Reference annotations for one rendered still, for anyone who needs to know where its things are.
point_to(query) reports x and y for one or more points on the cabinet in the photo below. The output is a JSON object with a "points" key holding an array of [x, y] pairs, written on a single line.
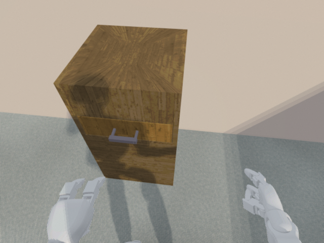
{"points": [[128, 73]]}

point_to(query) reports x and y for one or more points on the robot right forearm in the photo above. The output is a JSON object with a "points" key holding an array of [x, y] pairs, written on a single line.
{"points": [[280, 228]]}

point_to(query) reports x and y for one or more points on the left robot hand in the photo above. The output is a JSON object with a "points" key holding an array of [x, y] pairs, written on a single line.
{"points": [[70, 218]]}

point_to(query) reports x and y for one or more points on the handle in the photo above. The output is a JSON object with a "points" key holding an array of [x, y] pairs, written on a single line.
{"points": [[121, 139]]}

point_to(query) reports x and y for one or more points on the drawer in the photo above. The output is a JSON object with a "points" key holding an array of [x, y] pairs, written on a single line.
{"points": [[127, 128]]}

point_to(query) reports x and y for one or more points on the right robot hand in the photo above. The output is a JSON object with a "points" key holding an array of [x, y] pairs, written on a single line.
{"points": [[265, 197]]}

